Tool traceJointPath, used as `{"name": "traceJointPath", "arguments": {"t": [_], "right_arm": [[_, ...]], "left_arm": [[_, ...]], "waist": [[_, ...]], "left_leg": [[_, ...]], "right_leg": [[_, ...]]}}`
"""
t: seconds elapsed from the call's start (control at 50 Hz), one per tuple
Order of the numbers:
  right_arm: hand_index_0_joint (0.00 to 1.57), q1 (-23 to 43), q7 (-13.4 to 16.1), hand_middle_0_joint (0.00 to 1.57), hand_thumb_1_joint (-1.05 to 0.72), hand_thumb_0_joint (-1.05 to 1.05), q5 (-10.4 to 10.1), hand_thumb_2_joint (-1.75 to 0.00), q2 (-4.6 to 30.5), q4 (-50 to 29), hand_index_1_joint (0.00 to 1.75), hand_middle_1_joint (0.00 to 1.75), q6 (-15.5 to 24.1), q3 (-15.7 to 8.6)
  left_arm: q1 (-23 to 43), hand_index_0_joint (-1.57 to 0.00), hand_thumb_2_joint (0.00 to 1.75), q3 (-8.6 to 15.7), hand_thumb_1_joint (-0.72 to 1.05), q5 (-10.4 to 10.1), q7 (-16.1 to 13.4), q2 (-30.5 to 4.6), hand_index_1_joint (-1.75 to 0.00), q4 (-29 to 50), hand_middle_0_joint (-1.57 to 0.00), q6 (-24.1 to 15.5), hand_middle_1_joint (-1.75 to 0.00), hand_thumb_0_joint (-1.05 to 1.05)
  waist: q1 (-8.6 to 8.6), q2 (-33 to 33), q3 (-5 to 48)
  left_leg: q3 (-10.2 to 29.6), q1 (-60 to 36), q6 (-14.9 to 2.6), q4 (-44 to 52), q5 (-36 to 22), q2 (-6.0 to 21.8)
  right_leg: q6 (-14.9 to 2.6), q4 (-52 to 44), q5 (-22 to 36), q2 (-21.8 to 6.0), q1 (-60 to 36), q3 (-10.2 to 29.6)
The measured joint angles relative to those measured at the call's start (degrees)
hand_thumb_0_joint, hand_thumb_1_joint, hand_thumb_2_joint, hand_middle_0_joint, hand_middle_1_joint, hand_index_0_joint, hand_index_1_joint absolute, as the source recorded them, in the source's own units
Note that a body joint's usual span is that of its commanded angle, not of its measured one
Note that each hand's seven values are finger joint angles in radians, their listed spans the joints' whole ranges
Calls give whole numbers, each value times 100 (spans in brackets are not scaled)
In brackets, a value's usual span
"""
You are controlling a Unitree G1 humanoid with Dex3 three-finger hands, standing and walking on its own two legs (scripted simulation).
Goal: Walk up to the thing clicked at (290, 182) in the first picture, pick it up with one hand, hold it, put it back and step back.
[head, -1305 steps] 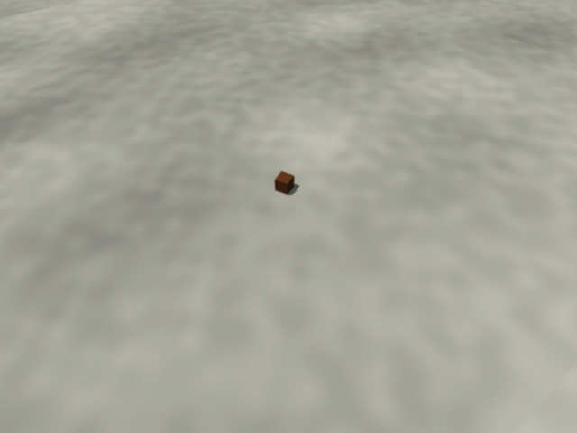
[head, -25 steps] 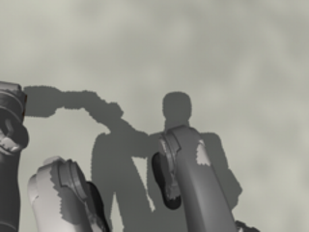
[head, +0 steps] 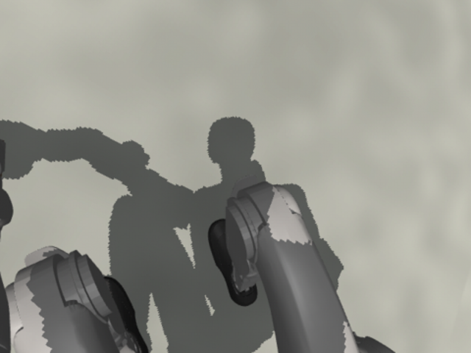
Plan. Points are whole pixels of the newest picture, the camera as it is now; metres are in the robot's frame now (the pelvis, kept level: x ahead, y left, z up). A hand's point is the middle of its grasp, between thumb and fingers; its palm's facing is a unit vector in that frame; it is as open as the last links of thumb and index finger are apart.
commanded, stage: rest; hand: left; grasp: from above
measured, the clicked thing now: out of the picture +0.46 +0.30 -0.26
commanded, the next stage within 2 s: open in 0.86 s
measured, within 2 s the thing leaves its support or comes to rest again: rests again in 0.44 s
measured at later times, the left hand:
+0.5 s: hand out of the picture +0.46 +0.29 -0.25, palm faces -0.04 -0.46 -0.89, open 10.2 cm
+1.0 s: hand out of the picture +0.46 +0.29 -0.26, palm faces -0.05 -0.46 -0.89, open 10.2 cm
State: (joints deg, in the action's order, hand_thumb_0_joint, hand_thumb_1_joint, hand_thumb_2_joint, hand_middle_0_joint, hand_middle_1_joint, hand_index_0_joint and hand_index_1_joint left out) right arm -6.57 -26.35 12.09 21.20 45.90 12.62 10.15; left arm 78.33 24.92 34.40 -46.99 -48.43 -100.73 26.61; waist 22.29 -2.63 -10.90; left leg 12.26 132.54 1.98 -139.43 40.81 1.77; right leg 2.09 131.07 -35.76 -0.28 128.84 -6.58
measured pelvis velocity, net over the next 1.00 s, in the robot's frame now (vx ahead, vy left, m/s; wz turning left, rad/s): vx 0.00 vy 0.00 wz -0.05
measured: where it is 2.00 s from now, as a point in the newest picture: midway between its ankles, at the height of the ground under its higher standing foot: (185, 306)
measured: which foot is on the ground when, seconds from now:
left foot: down 0.00-1.00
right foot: down 0.00-1.00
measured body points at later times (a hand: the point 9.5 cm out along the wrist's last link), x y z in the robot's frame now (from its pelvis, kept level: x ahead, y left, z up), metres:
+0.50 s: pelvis +0.00 +0.00 -0.01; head +0.31 +0.08 +0.30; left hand +0.47 +0.31 -0.20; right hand -0.01 -0.25 -0.06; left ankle +0.07 +0.14 -0.30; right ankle +0.12 -0.12 -0.30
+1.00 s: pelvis +0.00 +0.00 -0.01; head +0.31 +0.08 +0.30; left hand +0.47 +0.31 -0.21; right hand -0.02 -0.25 -0.06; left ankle +0.07 +0.14 -0.30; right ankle +0.12 -0.12 -0.30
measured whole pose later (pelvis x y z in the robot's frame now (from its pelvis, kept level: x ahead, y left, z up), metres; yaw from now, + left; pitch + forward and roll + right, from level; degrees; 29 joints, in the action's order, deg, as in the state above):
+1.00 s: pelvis +0.00 +0.00 -0.01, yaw -3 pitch +29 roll -14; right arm -6.0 -28.3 11.3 24.0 40.4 14.9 17.2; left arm 76.9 21.2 29.3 -49.0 -54.7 -102.9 24.0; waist 25.4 -5.7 -15.0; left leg 15.9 132.6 2.0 -143.0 41.3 1.5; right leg 2.7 132.0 -35.0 0.5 127.4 -9.3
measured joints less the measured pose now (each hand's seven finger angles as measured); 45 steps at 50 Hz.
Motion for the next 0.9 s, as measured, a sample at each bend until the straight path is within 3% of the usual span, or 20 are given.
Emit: {"name": "traceJointPath", "arguments": {"t": [0.32, 0.64, 0.9], "right_arm": [[19, 17, -184, 19, -93, 0, -22, -90, 113, -332, 30, 30, 73, 344], [19, -9, -280, 19, -93, 0, -69, -90, 229, -548, 30, 30, 119, 540], [19, 42, -229, 19, -92, 0, -78, -90, 279, -557, 30, 30, 178, 669]], "left_arm": [[-32, -81, 58, -67, -13, -200, -164, -367, -47, -135, -78, -153, -53, -2], [-62, -78, 56, -185, -11, -423, -273, -517, -49, -130, -75, -208, -55, -2], [-115, -77, 55, -319, -9, -509, -197, -605, -49, -182, -74, -221, -56, -2]], "waist": [[149, -190, -218], [245, -303, -372], [295, -295, -401]], "left_leg": [[180, 20, 19, -131, 27, 1], [293, 0, 3, -285, 68, -44], [341, 4, 2, -340, 65, -33]], "right_leg": [[9, 9, 38, 41, -39, -143], [50, 72, 4, 39, -143, -226], [62, 91, 39, 65, -140, -258]]}}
